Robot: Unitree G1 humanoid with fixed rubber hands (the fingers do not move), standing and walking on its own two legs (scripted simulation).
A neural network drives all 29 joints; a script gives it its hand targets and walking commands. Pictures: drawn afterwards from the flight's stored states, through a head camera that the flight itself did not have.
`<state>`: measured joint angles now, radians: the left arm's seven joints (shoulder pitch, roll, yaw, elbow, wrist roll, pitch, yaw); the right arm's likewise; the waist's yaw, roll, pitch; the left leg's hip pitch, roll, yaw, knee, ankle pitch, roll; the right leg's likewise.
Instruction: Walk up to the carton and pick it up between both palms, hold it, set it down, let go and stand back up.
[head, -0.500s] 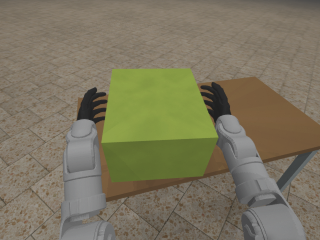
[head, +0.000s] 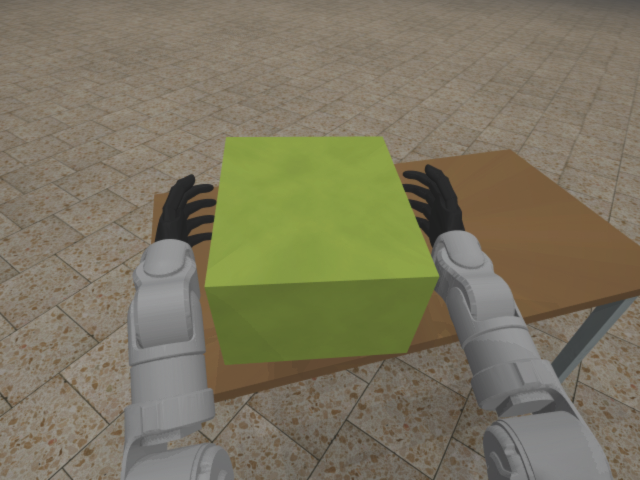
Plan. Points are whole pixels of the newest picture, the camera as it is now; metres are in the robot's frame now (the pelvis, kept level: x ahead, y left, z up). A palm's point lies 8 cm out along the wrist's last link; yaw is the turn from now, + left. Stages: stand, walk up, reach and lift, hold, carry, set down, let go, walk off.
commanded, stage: hold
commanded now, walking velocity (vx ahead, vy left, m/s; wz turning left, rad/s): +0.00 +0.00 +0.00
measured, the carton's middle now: (311, 239) +0.40 +0.01 +0.13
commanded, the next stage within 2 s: none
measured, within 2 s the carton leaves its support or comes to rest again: neither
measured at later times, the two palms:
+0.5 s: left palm (184, 241) +0.35 +0.16 +0.18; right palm (450, 228) +0.36 -0.16 +0.17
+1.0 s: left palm (171, 245) +0.35 +0.17 +0.18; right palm (441, 228) +0.36 -0.15 +0.18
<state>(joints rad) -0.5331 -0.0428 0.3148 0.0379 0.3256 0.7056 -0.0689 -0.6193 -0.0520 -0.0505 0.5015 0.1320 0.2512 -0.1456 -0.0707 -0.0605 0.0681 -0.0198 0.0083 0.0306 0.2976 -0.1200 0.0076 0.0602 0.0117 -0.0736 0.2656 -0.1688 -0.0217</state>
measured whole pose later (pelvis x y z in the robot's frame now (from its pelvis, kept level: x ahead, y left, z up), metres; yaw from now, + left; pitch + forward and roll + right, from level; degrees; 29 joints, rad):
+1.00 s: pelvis +0.00 -0.01 +0.00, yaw +0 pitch -9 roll +0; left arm -0.52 -0.03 0.34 0.02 0.31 0.71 -0.10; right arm -0.61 -0.05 -0.01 0.48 0.16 0.26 -0.18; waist -0.06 -0.06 0.06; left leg -0.02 0.01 0.03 0.29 -0.12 0.00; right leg 0.05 0.02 -0.07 0.27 -0.17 -0.03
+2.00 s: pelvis +0.00 -0.01 +0.00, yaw +0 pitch -10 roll +0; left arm -0.53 -0.04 0.33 0.04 0.32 0.69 -0.10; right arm -0.61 -0.05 -0.03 0.49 0.14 0.24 -0.17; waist -0.07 -0.06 0.07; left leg 0.00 0.02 0.03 0.28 -0.12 -0.01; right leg 0.07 0.02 -0.08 0.27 -0.18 -0.04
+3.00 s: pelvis +0.03 -0.01 +0.00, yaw +0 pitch -5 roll +0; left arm -0.49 -0.06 0.31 0.31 0.32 0.33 -0.04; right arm -0.56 -0.03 -0.13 0.70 -0.01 -0.11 -0.12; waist -0.02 -0.06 0.07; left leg -0.05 0.02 0.03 0.29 -0.15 -0.01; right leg 0.03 0.02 -0.09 0.25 -0.19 -0.03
